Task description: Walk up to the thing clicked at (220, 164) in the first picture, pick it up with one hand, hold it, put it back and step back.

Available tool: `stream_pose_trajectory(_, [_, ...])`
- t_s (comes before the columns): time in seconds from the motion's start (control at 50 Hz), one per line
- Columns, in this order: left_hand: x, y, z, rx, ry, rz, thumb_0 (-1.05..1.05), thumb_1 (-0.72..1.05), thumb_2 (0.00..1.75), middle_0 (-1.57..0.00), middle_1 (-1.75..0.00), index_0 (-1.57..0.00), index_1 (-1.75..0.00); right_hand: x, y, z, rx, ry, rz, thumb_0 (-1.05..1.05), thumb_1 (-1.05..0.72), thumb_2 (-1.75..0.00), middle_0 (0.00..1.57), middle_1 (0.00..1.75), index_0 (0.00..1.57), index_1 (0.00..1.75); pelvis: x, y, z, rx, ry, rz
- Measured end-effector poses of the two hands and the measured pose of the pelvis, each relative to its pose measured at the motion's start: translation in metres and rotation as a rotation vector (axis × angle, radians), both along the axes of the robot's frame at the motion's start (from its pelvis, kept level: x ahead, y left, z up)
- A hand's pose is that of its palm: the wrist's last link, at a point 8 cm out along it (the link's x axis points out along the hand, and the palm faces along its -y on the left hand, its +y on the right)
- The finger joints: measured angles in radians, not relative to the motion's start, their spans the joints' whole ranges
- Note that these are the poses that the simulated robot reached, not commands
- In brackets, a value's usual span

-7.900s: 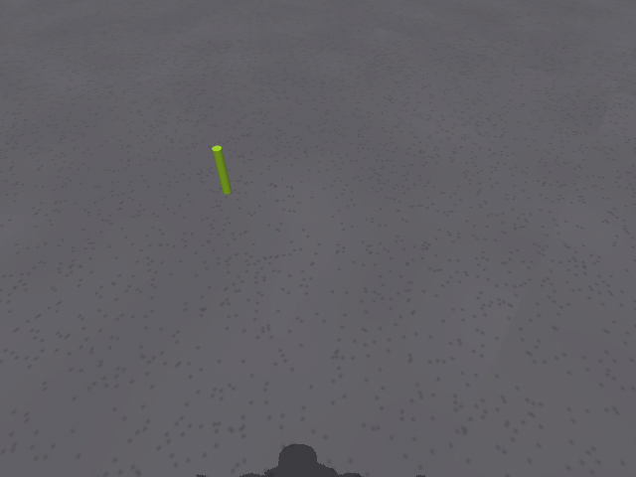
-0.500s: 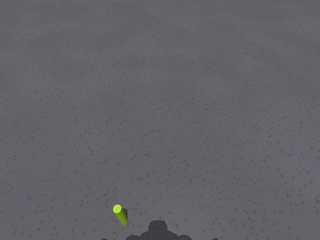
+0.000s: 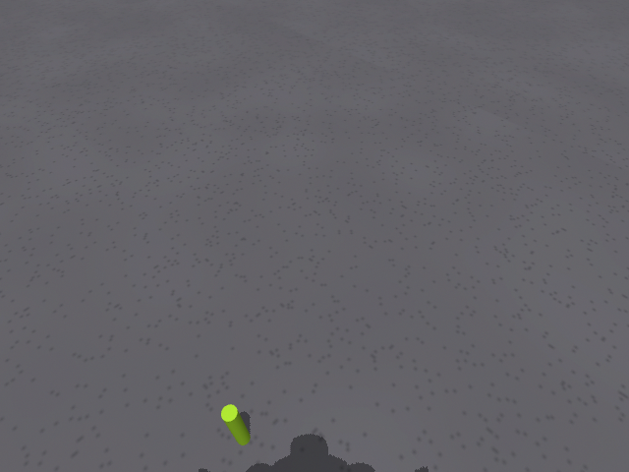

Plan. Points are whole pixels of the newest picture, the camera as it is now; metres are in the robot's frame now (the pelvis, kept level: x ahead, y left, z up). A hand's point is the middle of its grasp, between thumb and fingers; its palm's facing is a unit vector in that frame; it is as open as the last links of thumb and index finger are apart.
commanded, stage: go down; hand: left
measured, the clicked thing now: (237, 426) +0.34 +0.23 -0.66
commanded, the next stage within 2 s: none
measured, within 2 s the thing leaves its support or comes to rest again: neither
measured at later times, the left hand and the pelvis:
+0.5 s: hand out of the picture +0.15 +0.28 -0.18, palm faces +0.06 -0.94 -0.34, open 15.9 cm; pelvis -0.01 +0.02 -0.04, yaw -1 degrees
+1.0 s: hand out of the picture +0.14 +0.29 -0.19, palm faces +0.08 -0.94 -0.33, open 17.4 cm; pelvis -0.01 +0.02 -0.08, yaw +0 degrees
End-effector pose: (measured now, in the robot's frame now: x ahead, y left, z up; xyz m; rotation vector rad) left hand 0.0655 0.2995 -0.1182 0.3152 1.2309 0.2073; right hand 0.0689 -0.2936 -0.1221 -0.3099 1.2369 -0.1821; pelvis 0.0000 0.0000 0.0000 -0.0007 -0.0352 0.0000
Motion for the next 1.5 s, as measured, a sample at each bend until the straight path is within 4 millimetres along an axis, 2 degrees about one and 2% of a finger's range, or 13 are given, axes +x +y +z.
stream_pose_trajectory(0.04, [0.002,-0.001,0.000,-0.001,-0.015,0.010,0.00,0.89,0.89,-0.19,-0.29,-0.19,-0.29,0.001,0.001,0.000,0.000,-0.015,-0.009,0.01,-0.91,-0.90,0.21,0.30,0.21,0.30,0.000,0.000,-0.001,0.000,0.011,0.001])
stream_pose_trajectory(0.12, [0.030,-0.005,-0.001,-0.015,-0.102,0.038,0.00,0.80,0.80,-0.13,-0.21,-0.13,-0.22,0.007,0.012,-0.001,0.012,-0.107,-0.012,0.01,-0.93,-0.91,0.20,0.30,0.21,0.30,-0.009,0.002,-0.006,-0.002,0.056,0.011])
stream_pose_trajectory(0.2, [0.061,0.001,-0.007,-0.016,-0.139,0.017,0.00,0.60,0.60,-0.08,-0.14,-0.08,-0.14,0.006,0.026,-0.006,0.037,-0.145,-0.020,0.01,-0.95,-0.91,0.20,0.30,0.21,0.30,-0.014,0.001,-0.014,-0.001,0.114,0.004])
stream_pose_trajectory(0.26, [0.074,0.006,-0.008,-0.007,-0.163,0.010,0.00,0.44,0.45,-0.06,-0.10,-0.06,-0.10,0.003,0.035,-0.009,0.055,-0.165,-0.037,0.01,-0.94,-0.91,0.20,0.30,0.21,0.30,-0.014,0.003,-0.019,-0.001,0.137,-0.003])
stream_pose_trajectory(0.42, [0.073,0.018,-0.016,0.002,-0.135,0.019,0.00,-0.01,0.19,-0.06,-0.06,-0.06,-0.06,0.009,0.048,-0.015,0.061,-0.231,-0.052,0.01,-0.90,-0.90,0.21,0.30,0.21,0.30,-0.010,0.012,-0.032,-0.007,0.185,-0.013])
stream_pose_trajectory(0.54, [0.070,0.023,-0.026,-0.003,-0.162,0.022,0.00,-0.28,0.10,-0.07,-0.06,-0.07,-0.07,0.027,0.049,-0.021,0.033,-0.299,-0.026,0.01,-0.86,-0.89,0.21,0.30,0.21,0.30,-0.008,0.017,-0.048,-0.015,0.223,-0.012])
stream_pose_trajectory(0.66, [0.069,0.025,-0.032,-0.012,-0.182,0.023,-0.01,-0.45,0.06,-0.09,-0.06,-0.08,-0.07,0.050,0.054,-0.022,0.009,-0.373,0.002,0.01,-0.83,-0.88,0.20,0.30,0.21,0.30,-0.006,0.021,-0.060,-0.026,0.247,-0.007])
stream_pose_trajectory(0.78, [0.064,0.029,-0.035,-0.013,-0.175,0.025,-0.01,-0.51,0.04,-0.09,-0.05,-0.08,-0.07,0.068,0.062,-0.021,-0.002,-0.443,0.028,0.01,-0.83,-0.88,0.20,0.30,0.21,0.30,-0.005,0.023,-0.069,-0.038,0.267,0.000])
stream_pose_trajectory(0.92, [0.060,0.033,-0.038,-0.010,-0.179,0.032,-0.01,-0.54,0.03,-0.10,-0.05,-0.08,-0.07,0.076,0.072,-0.025,-0.003,-0.489,0.047,0.01,-0.83,-0.88,0.21,0.30,0.21,0.30,-0.007,0.024,-0.079,-0.049,0.290,0.004])
stream_pose_trajectory(1.32, [0.048,0.048,-0.058,-0.021,-0.246,0.045,-0.01,-0.52,0.03,-0.08,-0.05,-0.08,-0.06,0.056,0.073,-0.050,-0.026,-0.480,0.053,0.01,-0.86,-0.89,0.21,0.30,0.21,0.30,-0.023,0.026,-0.105,-0.062,0.343,0.003])
stream_pose_trajectory(1.42, [0.054,0.062,-0.078,-0.039,-0.300,0.059,-0.01,-0.52,0.03,-0.08,-0.04,-0.07,-0.05,0.053,0.068,-0.067,-0.032,-0.478,0.085,0.01,-0.88,-0.89,0.21,0.30,0.21,0.30,-0.032,0.025,-0.122,-0.058,0.382,-0.001])
stream_pose_trajectory(1.5, [0.076,0.077,-0.098,-0.067,-0.413,0.029,-0.01,-0.49,0.02,-0.08,-0.03,-0.07,-0.03,0.051,0.061,-0.094,-0.046,-0.461,0.120,0.01,-0.89,-0.90,0.21,0.30,0.21,0.30,-0.041,0.023,-0.147,-0.052,0.432,-0.004])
